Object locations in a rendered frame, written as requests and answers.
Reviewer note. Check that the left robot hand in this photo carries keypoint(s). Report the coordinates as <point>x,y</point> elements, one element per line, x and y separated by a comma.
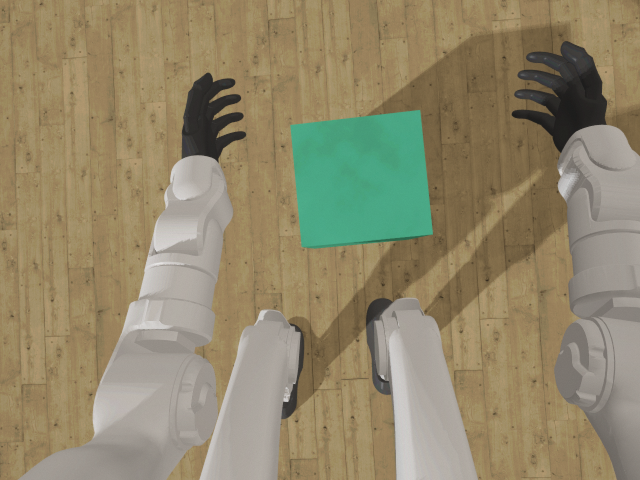
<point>199,132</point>

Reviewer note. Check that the robot right forearm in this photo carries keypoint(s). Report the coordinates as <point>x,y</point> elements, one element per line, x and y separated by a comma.
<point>600,182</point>

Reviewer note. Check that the left robot upper arm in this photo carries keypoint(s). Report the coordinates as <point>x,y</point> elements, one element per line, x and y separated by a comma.
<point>151,408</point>

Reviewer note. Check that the right robot foot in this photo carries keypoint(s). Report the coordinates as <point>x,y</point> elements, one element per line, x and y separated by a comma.
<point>375,309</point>

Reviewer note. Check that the robot foot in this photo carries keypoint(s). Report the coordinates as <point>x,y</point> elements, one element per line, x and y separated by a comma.
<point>375,309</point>
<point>289,407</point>

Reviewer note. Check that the left robot foot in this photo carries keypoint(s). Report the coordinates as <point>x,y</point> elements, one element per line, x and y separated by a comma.
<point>289,407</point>

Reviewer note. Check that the right robot hand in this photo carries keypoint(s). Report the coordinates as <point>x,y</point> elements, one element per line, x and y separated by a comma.
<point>580,102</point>

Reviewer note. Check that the robot left forearm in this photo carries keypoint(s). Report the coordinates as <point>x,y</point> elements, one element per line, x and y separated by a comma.
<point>173,313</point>

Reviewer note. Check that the right robot upper arm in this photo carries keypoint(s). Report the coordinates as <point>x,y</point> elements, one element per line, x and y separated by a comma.
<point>598,369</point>

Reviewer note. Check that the carton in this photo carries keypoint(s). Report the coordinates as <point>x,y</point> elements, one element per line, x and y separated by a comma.
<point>361,180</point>

